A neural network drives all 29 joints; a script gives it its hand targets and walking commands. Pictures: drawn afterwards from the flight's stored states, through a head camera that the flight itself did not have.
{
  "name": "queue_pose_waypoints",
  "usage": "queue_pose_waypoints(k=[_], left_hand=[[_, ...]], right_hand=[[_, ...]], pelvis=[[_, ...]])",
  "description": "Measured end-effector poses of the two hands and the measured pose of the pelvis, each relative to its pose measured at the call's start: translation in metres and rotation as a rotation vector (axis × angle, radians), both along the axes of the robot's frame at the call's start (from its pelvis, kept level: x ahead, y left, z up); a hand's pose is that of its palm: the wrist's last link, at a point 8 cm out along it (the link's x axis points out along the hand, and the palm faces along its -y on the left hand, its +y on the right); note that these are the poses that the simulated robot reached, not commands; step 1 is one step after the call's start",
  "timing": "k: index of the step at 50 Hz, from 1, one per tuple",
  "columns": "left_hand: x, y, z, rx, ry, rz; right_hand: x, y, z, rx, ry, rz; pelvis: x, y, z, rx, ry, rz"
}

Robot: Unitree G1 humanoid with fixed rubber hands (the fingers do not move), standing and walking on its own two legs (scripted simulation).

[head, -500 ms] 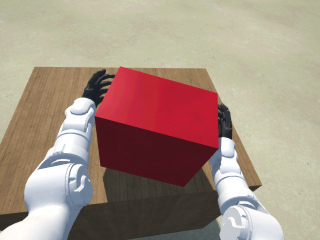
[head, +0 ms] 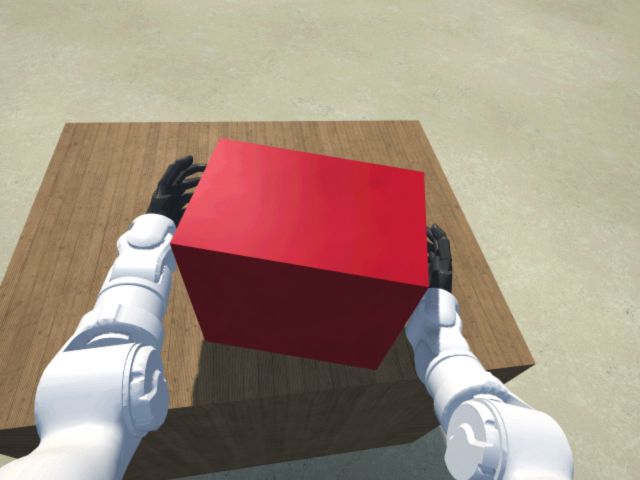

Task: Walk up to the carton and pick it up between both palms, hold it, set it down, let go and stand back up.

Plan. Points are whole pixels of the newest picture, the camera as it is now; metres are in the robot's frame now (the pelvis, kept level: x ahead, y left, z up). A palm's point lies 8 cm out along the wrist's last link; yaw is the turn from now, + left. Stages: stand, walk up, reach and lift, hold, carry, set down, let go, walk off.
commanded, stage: set down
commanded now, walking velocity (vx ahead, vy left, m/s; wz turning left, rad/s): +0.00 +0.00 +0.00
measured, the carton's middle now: (304, 264) +0.41 +0.00 +0.02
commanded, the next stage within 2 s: none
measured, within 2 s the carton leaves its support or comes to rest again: neither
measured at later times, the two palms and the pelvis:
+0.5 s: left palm (166, 241) +0.42 +0.17 +0.06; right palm (439, 299) +0.34 -0.18 +0.02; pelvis -0.03 +0.01 -0.01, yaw +0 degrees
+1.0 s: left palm (148, 289) +0.37 +0.19 +0.04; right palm (456, 328) +0.29 -0.18 +0.03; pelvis -0.05 +0.01 -0.01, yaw +0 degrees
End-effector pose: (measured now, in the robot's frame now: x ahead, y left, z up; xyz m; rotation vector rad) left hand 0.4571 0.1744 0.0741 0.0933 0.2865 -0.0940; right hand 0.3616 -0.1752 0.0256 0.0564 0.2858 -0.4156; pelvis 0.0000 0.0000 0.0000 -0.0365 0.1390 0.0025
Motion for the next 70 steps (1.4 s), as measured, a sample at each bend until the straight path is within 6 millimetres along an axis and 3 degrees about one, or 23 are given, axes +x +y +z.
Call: queue_pose_waypoints(k=[4, 16, 31, 37, 49, 58, 70], left_hand=[[0.001, 0.0, -0.003, -0.002, 0.003, 0.007], [-0.01, -0.004, -0.004, -0.017, 0.011, -0.017], [-0.044, 0.001, -0.016, -0.025, 0.03, 0.019], [-0.061, 0.006, -0.03, -0.026, 0.075, 0.014], [-0.087, 0.016, -0.034, -0.023, 0.057, -0.002], [-0.103, 0.028, -0.014, -0.002, 0.013, -0.015], [-0.154, 0.043, -0.033, -0.017, 0.044, -0.021]], right_hand=[[-0.003, -0.001, -0.014, 0.044, 0.017, -0.041], [-0.01, -0.003, -0.007, 0.0, 0.001, -0.034], [-0.025, -0.001, 0.003, 0.008, -0.011, -0.007], [-0.031, 0.002, 0.007, -0.005, -0.023, 0.005], [-0.064, -0.007, 0.003, 0.011, -0.04, -0.037], [-0.081, -0.007, 0.024, 0.039, -0.094, -0.038], [-0.128, -0.012, 0.024, 0.034, -0.075, -0.052]], pelvis=[[-0.004, 0.004, -0.002, -0.007, 0.057, 0.0], [-0.022, 0.014, -0.009, -0.02, 0.121, -0.003], [-0.037, 0.009, -0.01, -0.014, 0.097, -0.002], [-0.04, 0.009, -0.01, -0.014, 0.088, -0.002], [-0.046, 0.009, -0.01, -0.013, 0.053, -0.001], [-0.053, 0.009, -0.009, -0.013, -0.019, 0.002], [-0.063, 0.009, -0.008, -0.014, -0.139, 0.007]])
